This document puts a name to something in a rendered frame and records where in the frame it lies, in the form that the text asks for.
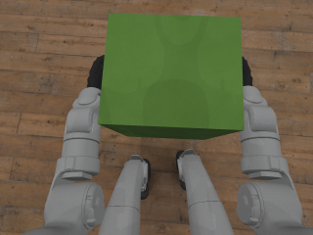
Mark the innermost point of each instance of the left robot thigh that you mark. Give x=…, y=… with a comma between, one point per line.
x=122, y=215

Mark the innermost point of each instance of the robot left forearm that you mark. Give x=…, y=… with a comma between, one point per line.
x=80, y=153

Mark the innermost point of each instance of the robot left shin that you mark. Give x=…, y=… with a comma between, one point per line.
x=137, y=157

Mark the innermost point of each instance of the left robot upper arm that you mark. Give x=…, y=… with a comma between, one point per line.
x=72, y=209

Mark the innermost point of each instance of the robot right forearm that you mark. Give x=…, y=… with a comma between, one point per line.
x=262, y=155

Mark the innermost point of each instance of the robot left hand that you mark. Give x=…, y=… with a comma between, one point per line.
x=96, y=73

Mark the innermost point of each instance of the carton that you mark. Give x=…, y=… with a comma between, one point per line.
x=173, y=76

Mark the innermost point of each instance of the right robot upper arm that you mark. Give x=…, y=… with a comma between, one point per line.
x=270, y=209

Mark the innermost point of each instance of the robot right hand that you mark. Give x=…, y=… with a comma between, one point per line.
x=247, y=78

